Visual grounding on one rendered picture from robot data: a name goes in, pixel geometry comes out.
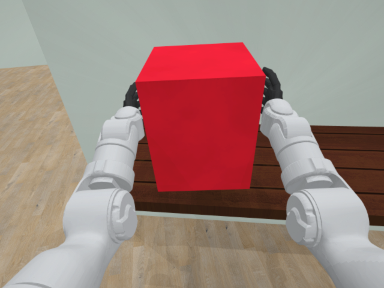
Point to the right robot upper arm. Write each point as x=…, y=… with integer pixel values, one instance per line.
x=333, y=224

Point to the robot left forearm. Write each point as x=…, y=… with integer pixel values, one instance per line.
x=115, y=153

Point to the carton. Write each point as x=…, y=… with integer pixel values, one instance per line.
x=201, y=108

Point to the table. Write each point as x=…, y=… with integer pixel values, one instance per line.
x=357, y=154

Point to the robot right forearm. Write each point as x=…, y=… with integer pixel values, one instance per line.
x=302, y=163

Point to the left robot upper arm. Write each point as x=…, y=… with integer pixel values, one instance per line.
x=96, y=222

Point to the right robot hand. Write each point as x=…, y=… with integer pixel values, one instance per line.
x=273, y=87

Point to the left robot hand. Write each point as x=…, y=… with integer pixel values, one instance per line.
x=131, y=98

